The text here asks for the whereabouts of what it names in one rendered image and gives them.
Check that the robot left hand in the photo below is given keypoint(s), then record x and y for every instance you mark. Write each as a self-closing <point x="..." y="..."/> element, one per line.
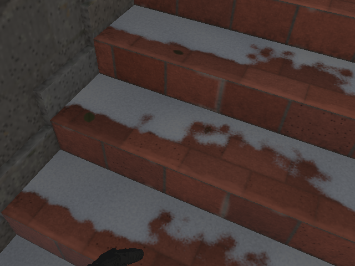
<point x="120" y="257"/>

